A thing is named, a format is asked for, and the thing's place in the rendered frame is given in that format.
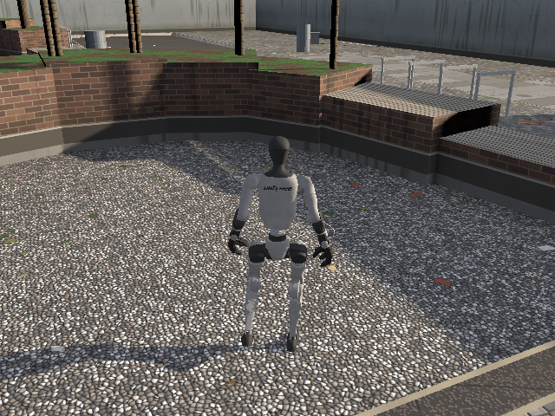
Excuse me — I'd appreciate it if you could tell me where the robot torso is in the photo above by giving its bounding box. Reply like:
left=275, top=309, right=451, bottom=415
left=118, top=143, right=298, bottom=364
left=258, top=170, right=298, bottom=260

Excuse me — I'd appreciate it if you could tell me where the robot left upper arm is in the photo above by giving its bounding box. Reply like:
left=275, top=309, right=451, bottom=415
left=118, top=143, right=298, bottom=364
left=236, top=173, right=261, bottom=221

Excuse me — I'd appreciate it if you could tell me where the robot left shin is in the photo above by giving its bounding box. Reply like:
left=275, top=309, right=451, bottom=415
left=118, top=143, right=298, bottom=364
left=245, top=276, right=258, bottom=335

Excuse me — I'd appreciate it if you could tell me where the right robot forearm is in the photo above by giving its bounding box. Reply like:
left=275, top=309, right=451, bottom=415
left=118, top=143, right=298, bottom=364
left=312, top=210, right=330, bottom=249

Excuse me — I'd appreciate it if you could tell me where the robot left hand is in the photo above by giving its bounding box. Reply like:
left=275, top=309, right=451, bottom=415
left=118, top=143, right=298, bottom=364
left=228, top=237, right=248, bottom=255

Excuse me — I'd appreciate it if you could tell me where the left robot forearm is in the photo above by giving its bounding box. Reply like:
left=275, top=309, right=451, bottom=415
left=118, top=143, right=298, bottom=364
left=229, top=209, right=245, bottom=241

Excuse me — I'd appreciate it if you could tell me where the robot right hand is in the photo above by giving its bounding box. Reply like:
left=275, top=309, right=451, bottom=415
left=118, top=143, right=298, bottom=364
left=313, top=245, right=333, bottom=267

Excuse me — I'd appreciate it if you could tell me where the robot right upper arm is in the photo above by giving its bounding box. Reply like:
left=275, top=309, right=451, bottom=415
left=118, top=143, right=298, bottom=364
left=297, top=174, right=321, bottom=224

